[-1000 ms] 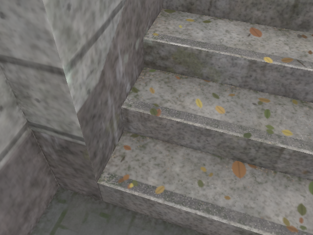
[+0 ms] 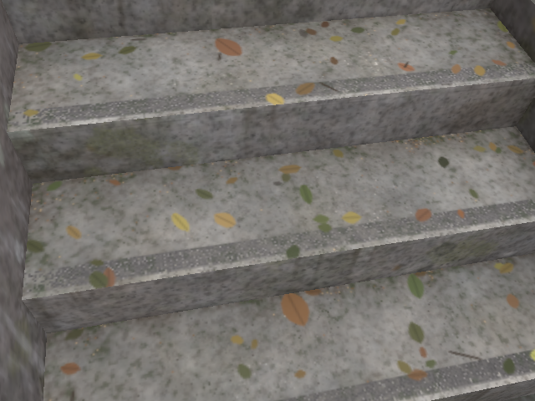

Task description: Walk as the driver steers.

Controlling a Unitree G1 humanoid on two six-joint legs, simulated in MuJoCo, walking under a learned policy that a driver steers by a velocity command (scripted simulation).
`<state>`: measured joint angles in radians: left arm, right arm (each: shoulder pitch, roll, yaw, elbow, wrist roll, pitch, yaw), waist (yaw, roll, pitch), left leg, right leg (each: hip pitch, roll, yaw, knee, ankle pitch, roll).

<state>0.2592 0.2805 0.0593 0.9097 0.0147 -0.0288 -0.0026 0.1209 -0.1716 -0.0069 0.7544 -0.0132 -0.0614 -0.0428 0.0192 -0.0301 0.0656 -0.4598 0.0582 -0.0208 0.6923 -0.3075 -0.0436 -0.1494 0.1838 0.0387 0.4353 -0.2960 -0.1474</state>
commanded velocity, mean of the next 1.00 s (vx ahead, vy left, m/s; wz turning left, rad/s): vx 0.50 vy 0.00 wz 0.11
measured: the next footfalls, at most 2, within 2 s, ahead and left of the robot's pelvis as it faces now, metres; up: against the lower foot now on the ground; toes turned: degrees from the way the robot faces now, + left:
left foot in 0.04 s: +0.13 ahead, +0.13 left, +0.00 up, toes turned -1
right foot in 0.42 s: +0.25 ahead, -0.23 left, +0.00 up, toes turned -9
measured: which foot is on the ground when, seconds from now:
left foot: up 0.00-0.02, down 0.04-0.42, up 0.44-0.90, down 0.92-1.00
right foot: down 0.00-0.04, up 0.06-0.40, down 0.42-0.92, up 0.94-1.00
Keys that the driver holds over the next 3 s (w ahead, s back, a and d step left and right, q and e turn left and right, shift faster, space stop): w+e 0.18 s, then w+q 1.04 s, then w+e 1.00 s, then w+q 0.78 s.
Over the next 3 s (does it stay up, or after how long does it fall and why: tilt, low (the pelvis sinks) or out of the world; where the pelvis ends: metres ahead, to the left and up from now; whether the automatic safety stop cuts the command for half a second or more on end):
stays up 1.55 0.04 0.71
